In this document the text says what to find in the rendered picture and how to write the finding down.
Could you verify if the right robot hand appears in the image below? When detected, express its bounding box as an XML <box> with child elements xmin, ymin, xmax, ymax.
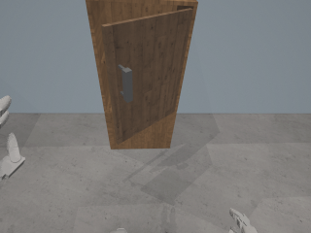
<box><xmin>228</xmin><ymin>209</ymin><xmax>258</xmax><ymax>233</ymax></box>

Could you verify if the cupboard door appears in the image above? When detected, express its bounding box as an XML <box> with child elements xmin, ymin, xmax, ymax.
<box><xmin>101</xmin><ymin>8</ymin><xmax>193</xmax><ymax>145</ymax></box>

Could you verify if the left robot hand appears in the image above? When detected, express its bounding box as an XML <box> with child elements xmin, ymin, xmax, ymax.
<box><xmin>0</xmin><ymin>95</ymin><xmax>25</xmax><ymax>182</ymax></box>

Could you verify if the handle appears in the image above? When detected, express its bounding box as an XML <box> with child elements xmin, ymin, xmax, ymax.
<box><xmin>118</xmin><ymin>64</ymin><xmax>133</xmax><ymax>103</ymax></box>

